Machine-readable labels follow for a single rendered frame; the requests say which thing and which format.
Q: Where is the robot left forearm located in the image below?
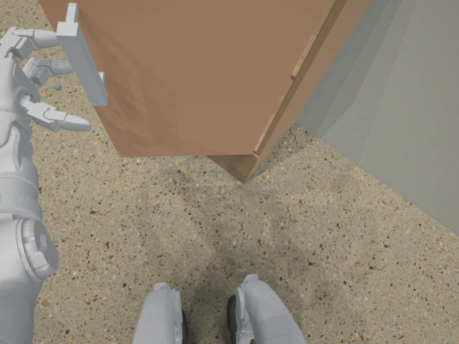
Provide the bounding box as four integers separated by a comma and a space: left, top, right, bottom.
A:
0, 110, 43, 224

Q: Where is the right robot thigh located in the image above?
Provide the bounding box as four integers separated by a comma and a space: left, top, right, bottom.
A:
235, 280, 307, 344

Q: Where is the right robot shin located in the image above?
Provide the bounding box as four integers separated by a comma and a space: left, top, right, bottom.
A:
235, 274, 259, 344

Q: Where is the robot left upper arm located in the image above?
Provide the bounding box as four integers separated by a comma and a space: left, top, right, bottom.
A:
0, 218, 59, 344

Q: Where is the cupboard door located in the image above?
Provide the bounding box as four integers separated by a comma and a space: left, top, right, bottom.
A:
38, 0, 328, 158

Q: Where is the robot left hand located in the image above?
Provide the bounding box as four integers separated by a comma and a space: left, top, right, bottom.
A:
0, 27, 92, 133

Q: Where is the handle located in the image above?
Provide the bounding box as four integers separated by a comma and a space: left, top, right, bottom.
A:
56, 3, 108, 106

